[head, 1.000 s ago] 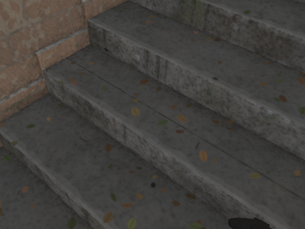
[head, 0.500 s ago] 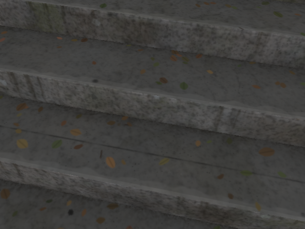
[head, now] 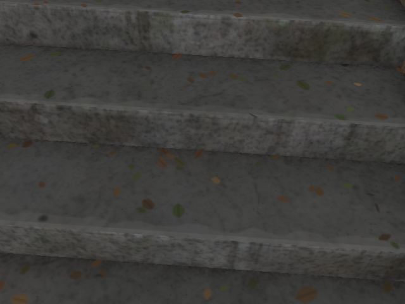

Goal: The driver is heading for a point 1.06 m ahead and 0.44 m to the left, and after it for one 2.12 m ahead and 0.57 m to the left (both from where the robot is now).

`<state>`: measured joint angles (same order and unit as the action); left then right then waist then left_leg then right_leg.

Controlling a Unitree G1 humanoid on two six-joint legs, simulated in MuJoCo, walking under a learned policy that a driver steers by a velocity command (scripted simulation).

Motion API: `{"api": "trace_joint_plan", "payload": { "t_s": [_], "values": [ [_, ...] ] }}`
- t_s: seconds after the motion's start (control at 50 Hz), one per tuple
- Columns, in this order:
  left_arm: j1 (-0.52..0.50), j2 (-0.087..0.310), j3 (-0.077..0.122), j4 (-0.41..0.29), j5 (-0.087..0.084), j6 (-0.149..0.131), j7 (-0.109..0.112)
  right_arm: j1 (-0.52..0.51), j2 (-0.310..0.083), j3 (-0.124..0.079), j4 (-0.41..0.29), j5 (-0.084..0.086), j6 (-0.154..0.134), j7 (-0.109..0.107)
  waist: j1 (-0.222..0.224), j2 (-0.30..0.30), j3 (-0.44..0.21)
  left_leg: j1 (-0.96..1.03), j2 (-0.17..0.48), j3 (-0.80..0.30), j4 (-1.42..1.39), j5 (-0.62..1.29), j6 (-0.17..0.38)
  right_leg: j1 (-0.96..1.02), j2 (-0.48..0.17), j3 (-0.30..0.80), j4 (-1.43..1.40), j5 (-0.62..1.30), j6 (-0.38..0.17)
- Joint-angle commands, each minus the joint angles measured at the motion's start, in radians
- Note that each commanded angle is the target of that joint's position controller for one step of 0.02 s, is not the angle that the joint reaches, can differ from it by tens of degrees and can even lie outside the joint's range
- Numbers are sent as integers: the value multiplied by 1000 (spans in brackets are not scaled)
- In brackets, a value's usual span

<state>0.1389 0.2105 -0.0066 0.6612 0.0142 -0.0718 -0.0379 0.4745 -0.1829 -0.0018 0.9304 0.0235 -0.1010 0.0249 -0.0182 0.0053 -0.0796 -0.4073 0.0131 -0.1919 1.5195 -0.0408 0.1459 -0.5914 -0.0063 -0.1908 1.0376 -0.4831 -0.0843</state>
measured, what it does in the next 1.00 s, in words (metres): climbs, turning left: left foot 0.15 m higher, then right foot 0.15 m higher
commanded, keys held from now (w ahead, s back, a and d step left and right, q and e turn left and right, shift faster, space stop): w+q+shift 0.98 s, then w+shift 0.02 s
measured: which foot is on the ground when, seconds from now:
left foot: up 0.00-0.34, down 0.36-0.74, up 0.76-1.00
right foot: down 0.00-0.36, up 0.38-0.72, down 0.74-1.00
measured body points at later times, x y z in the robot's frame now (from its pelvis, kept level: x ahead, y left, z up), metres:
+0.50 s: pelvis +0.37 +0.03 +0.17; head +0.36 +0.00 +0.62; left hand +0.52 +0.29 +0.14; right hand +0.47 -0.20 +0.03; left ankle +0.37 +0.04 -0.51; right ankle +0.35 -0.16 -0.22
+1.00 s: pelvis +0.76 +0.14 +0.35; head +0.75 +0.15 +0.80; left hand +0.51 +0.25 +0.20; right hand +1.10 +0.23 +0.35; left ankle +0.73 +0.29 -0.22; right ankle +0.78 -0.03 -0.36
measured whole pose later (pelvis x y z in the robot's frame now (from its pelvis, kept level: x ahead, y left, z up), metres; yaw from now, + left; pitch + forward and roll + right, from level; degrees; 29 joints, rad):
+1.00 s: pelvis +0.76 +0.14 +0.35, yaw +50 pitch +2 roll -3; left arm 0.52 0.24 0.05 0.97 0.02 -0.06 0.04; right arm -0.03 -0.24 -0.02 0.45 0.03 0.00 0.05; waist 0.04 0.02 -0.05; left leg -1.01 0.06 -0.03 1.56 -0.14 0.09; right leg -0.13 -0.09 -0.26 0.63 -0.49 0.05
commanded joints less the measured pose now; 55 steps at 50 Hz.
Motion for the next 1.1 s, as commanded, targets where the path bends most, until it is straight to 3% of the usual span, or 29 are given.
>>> {"api": "trace_joint_plan", "payload": {
  "t_s": [0.02, 0.06, 0.1, 0.14, 0.22, 0.24, 0.3, 0.32, 0.34, 0.36, 0.38, 0.4, 0.44, 0.48, 0.52, 0.58, 0.64, 0.68, 0.72, 0.74, 0.76, 0.78, 0.8, 0.84, 0.86, 0.92, 1.0, 1.08, 1.1],
  "values": [
    [222, -153, -31, 208, 30, -17, -28, -301, 146, 40, -284, 25, -16, 36, -6, -40, 122, -710, -7, -86, 706, 15, 84, 281, -274, 512, -612, 88, -5],
    [129, -179, -32, 238, 42, -11, -37, -151, 174, 66, -254, 52, 35, 53, -131, -62, 131, -774, 19, -68, 701, 14, 95, 197, -217, 213, -592, 248, 76],
    [16, -120, -37, 220, 61, -7, -38, -173, 111, 64, -275, 46, 68, 32, -180, -40, 178, -684, 3, 37, 510, 70, 40, -34, -159, 7, -699, 310, 95],
    [65, -47, -42, 258, 62, -28, -15, -282, 126, 77, -317, 7, 84, 4, -148, -77, 212, -766, -20, 140, 617, 90, 6, -49, -163, -14, -763, 380, 72],
    [318, 66, -31, 309, 11, -14, 50, -550, 46, 100, -434, 34, 77, 12, -25, -26, 204, -935, 27, 263, 281, -39, -29, 235, -206, 0, -938, 477, 53],
    [368, 82, -28, 325, 10, -16, 72, -642, 18, 97, -476, 20, 72, 24, 10, -12, 159, -856, 38, 344, 164, -58, -33, 309, -201, -25, -966, 645, 70],
    [391, 257, -4, 311, -13, -54, 124, -552, -85, 42, -476, 7, 50, 40, -130, -177, -219, -84, -132, 549, -66, -163, 30, 394, -227, -101, -707, 2295, 75],
    [294, 381, 39, 270, -17, -28, 136, -359, -123, 13, -444, -2, 56, 45, -235, -307, -241, -81, -123, 493, -198, -423, 50, 583, -298, -39, -524, 2421, 42],
    [191, 397, 55, 209, -9, 4, 134, -195, -225, -27, -391, -1, 65, 53, -292, -291, -262, -5, -158, 418, -393, -545, 82, 668, -310, -9, -277, 2437, 18],
    [67, 371, 63, 138, -10, 11, 129, -22, -305, -67, -307, -5, 68, 67, -355, -202, -243, 233, -123, 200, -733, -403, 144, 510, -223, 8, 84, 2005, 10],
    [63, 85, -3, 35, 40, -47, 69, -71, -346, -73, -260, -34, 81, 56, -140, 344, -156, 407, 39, -332, -1009, -413, 289, -13, 79, 115, 513, 330, 44],
    [-21, 58, -13, -65, 42, -122, 3, -78, -167, -25, -268, -82, 72, 15, -113, 381, -244, 471, 113, -872, -1253, -786, 312, -256, 138, 416, 913, 323, -35],
    [-212, -87, -55, -212, 41, -154, -57, 105, 19, 19, -126, -45, 42, 20, -54, 14, 74, 337, 117, -772, -1252, -625, 161, -633, 97, 386, 1295, 199, -107],
    [-66, -219, -118, -215, 54, -123, -78, -8, 51, 29, -121, -37, 44, 25, 102, -130, 114, 188, 19, -446, -1132, -428, 78, -744, 32, 347, 1402, 216, -95],
    [28, -115, -101, -193, 16, -89, -61, -187, 3, 31, -143, -38, 47, 31, 209, -161, 166, -87, -55, -217, -1172, -350, 51, -638, 2, 256, 1273, 216, -36],
    [-241, -196, -162, -331, 46, -91, -5, -91, -44, 29, -65, -2, 41, 27, 146, -61, 241, -257, -82, -229, -1269, -437, 64, -693, -53, 147, 1138, 140, 19],
    [-417, -159, -160, -430, 59, -104, 54, -35, -62, -2, -77, 23, 34, -20, 69, 5, 94, -522, -52, -152, -1462, -18, 105, 43, -64, -19, 479, 218, 69],
    [-191, -11, -62, -394, 34, -100, 103, -27, -210, -52, -74, 16, 16, -32, 191, 161, -256, -198, -19, -188, -1229, 959, 88, 447, 43, 8, 263, 68, 85],
    [288, 222, 55, -238, -29, -83, 96, -258, -348, -100, -152, -14, 7, -44, 442, 273, -409, 133, 14, -235, -716, 1345, 31, 602, 12, 290, -70, -182, 26],
    [487, 294, 68, -98, -22, -83, 79, -379, -208, -68, -237, -70, -22, -27, 417, -71, -424, -2, -68, -197, -398, 673, 65, 782, -72, 443, -217, -143, 6],
    [421, 303, 63, -37, 37, -64, 97, -395, 23, -19, -345, -53, -44, -2, 232, -618, -312, -373, -228, -148, 38, -87, 24, 761, -309, 1111, -663, 40, -124],
    [244, 118, 44, -78, 10, -54, 104, -256, 2, -25, -327, -32, -54, 35, 130, -391, -163, -563, -151, -134, 320, -155, 26, 671, -447, 1290, -737, -201, -196],
    [191, -28, 15, -39, -12, -51, 96, -334, 17, -17, -375, -15, -26, 54, 100, -192, 7, -602, -87, -24, 409, -138, 17, 476, -438, 1081, -677, -307, -181],
    [151, -139, -1, 87, -1, -47, 67, -342, 68, 7, -413, -25, 48, 50, -6, 15, 159, -558, 9, 21, 406, -112, 26, 189, -356, 675, -568, -158, -54],
    [130, -164, -2, 132, 16, -40, 65, -294, 66, 14, -395, 4, 68, 55, -45, 11, 192, -564, 13, 16, 454, -127, 16, 131, -333, 534, -571, -64, -24],
    [146, -64, 26, 182, 3, -23, 46, -308, 73, 34, -446, 27, 98, 47, -81, -9, 218, -615, 65, 36, 285, -103, -27, 135, -312, 228, -646, 186, 22],
    [119, 130, 57, 141, 5, -35, 109, -472, -33, 10, -547, -11, 113, 25, -54, -68, 181, -378, 95, 210, -236, -105, -81, 181, -232, 11, -799, 480, 35],
    [255, 305, 97, 126, 11, -39, 105, -459, -166, -69, -490, 35, 102, 21, -35, -87, -20, 28, -89, 346, -641, -85, -24, 573, -240, -6, -643, 1457, -10],
    [214, 357, 118, 115, -10, -21, 98, -318, -183, -95, -475, 24, 98, 14, -128, -195, -43, 115, -74, 326, -773, -109, 18, 636, -275, 20, -514, 1618, -24]
  ]
}}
